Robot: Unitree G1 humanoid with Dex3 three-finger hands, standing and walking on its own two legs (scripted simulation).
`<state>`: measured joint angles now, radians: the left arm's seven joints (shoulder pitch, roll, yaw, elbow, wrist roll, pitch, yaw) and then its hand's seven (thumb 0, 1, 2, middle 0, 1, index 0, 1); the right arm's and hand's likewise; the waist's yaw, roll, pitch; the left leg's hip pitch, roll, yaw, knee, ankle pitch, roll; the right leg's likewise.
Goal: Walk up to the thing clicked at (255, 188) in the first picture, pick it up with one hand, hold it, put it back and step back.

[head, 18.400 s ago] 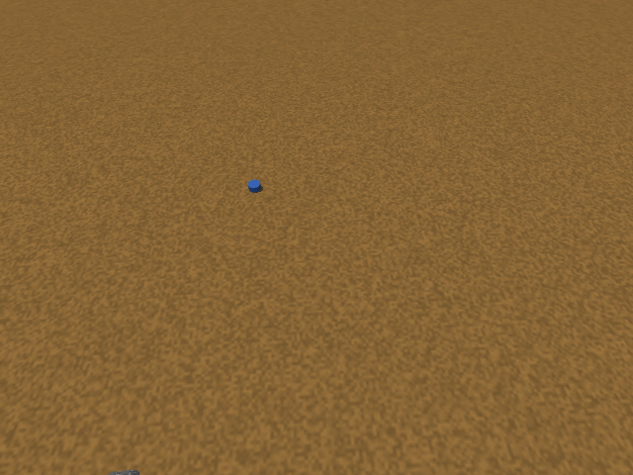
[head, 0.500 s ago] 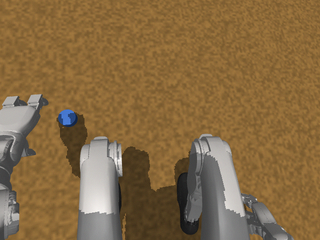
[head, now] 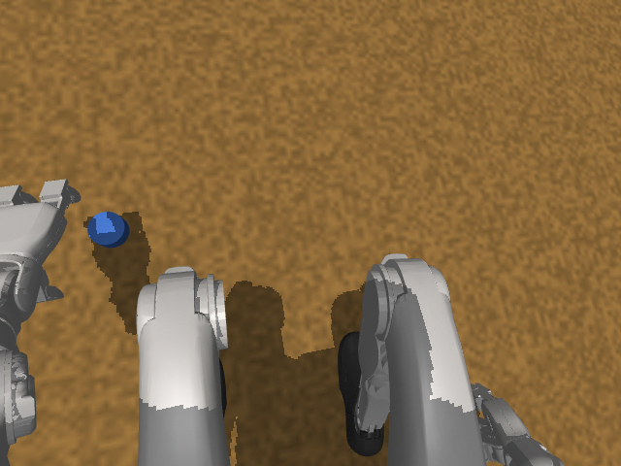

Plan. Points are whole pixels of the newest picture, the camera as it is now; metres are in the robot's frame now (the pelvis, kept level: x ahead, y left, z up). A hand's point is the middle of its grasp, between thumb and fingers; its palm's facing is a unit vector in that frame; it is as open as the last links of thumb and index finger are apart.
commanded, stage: rise first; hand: left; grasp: from above
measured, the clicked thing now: (109, 229) +0.42 +0.31 -0.30
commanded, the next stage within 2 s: approach in 0.32 s
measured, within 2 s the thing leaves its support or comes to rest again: neither
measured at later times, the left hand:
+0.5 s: hand (58, 253) +0.36 +0.34 -0.19, palm faces -0.47 -0.12 -0.88, open 13.9 cm
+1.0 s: hand (103, 200) +0.44 +0.29 -0.19, palm faces -0.46 -0.08 -0.89, open 14.2 cm
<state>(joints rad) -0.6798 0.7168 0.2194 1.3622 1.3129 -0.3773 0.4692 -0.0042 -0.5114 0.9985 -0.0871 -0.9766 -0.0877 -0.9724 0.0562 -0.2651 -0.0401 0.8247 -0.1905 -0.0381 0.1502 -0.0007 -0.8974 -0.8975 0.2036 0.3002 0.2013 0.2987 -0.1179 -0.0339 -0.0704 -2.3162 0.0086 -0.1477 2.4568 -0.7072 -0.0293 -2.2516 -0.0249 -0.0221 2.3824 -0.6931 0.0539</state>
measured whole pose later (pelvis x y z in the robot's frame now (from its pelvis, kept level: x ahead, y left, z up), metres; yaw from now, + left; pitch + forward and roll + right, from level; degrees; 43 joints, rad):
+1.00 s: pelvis +0.01 +0.00 +0.00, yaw -2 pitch +34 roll -8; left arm -0.88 0.69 0.18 1.50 1.27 -0.18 0.49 0.00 -0.55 1.01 -0.07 -1.03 -0.07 -1.03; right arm 0.10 -0.28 0.04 0.81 -0.20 -0.08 0.20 0.00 -0.91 -0.90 0.20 0.30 0.20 0.30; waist -0.23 0.01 -0.04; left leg -2.34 0.02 -0.16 2.47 -0.73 -0.02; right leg -2.28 -0.01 -0.03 2.38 -0.70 0.07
